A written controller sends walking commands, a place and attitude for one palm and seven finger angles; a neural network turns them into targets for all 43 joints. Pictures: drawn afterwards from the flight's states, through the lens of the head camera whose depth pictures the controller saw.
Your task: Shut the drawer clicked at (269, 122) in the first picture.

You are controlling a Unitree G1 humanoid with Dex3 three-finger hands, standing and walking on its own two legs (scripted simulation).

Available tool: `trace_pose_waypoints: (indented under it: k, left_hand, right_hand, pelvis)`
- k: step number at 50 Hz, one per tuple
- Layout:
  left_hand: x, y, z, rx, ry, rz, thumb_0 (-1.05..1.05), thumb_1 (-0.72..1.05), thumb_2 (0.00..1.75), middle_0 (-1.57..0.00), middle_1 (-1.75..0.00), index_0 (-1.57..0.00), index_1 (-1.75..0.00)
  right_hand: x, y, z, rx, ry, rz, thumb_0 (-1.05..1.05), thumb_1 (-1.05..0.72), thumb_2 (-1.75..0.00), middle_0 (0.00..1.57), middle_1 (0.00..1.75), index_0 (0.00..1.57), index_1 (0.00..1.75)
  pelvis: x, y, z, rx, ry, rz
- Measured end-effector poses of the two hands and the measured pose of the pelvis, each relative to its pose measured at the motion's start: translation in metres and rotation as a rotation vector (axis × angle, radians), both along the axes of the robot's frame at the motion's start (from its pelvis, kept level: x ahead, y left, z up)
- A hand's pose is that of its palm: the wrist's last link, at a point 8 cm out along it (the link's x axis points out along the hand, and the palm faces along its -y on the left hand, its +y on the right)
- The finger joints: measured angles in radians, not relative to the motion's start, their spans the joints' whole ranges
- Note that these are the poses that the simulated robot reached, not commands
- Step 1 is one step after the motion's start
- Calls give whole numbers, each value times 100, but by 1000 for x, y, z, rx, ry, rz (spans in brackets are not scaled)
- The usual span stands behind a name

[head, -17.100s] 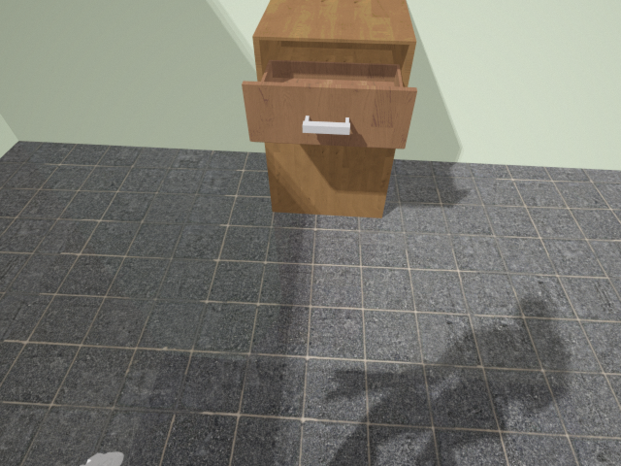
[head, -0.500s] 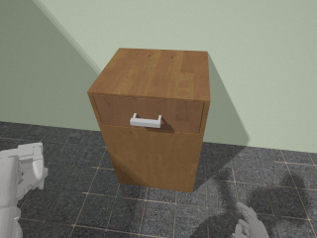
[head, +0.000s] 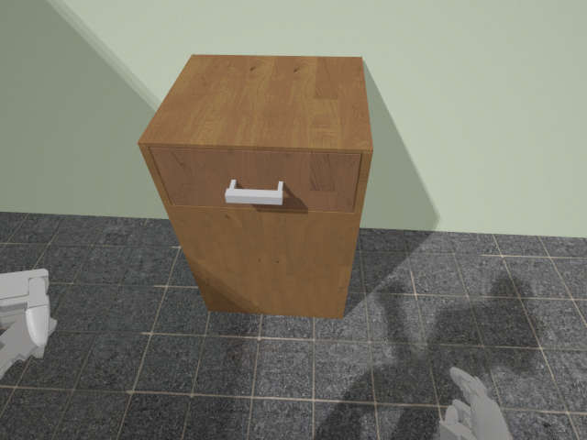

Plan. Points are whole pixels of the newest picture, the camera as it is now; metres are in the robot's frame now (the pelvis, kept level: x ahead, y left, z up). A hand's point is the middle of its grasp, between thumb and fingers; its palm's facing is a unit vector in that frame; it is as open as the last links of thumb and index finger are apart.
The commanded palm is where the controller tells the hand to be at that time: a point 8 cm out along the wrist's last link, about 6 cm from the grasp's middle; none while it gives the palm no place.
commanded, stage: step back with the hand held close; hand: left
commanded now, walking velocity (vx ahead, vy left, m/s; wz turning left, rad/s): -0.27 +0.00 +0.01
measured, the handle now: (255, 190) +0.65 +0.14 -0.09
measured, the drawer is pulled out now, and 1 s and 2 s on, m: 0.00 0.00 0.00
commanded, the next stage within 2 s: stop stepping back and stand still in 1.12 s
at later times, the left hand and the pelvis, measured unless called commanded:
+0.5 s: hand (42, 375) +0.14 +0.22 +0.17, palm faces +0.42 -0.74 -0.52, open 3.2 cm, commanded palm +0.08 +0.26 +0.18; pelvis -0.05 -0.02 -0.01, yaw +2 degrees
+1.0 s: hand out of the picture +0.07 +0.24 +0.17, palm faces +0.41 -0.77 -0.50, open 3.2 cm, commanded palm -0.01 +0.28 +0.18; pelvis -0.11 -0.01 -0.01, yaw +5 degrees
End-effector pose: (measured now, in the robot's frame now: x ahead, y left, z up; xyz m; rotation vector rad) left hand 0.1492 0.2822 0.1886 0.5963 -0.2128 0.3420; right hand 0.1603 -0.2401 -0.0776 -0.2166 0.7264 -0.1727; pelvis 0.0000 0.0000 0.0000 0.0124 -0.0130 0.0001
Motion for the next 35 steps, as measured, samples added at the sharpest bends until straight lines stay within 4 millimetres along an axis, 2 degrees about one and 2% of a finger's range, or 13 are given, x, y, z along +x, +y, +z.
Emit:
trace_pose_waypoints:
  k: [9,18,23,28,35]
  left_hand:
    - [-24,-10,-2,-1,-48,1,1,89,90,-140,-159,-140,-160]
    - [-38,-14,0,38,-74,-16,1,89,90,-140,-159,-141,-160]
    - [-46,-19,2,75,-90,0,1,89,90,-140,-159,-141,-160]
    - [-51,-27,2,36,-113,-22,1,89,90,-140,-159,-141,-160]
    - [-62,-19,-2,63,-93,-44,1,89,90,-140,-159,-141,-160]
  right_hand:
    - [-14,3,-1,13,-34,32,2,-90,-90,20,30,20,30]
    - [-40,-11,-2,-16,-17,14,2,-90,-90,20,30,20,30]
    - [-47,-21,-9,-13,-14,17,2,-90,-90,20,30,20,30]
    - [-54,-28,-12,-25,23,19,2,-90,-90,20,30,20,30]
    - [-71,-26,-7,-34,19,-23,2,-90,-90,20,30,20,30]
  pelvis:
    - [-22,-7,-5,-8,0,6]
    - [-37,-12,-7,-6,2,28]
    - [-43,-20,-12,-4,-6,32]
    - [-52,-22,-12,-11,12,33]
    - [-68,-18,-12,-21,18,47]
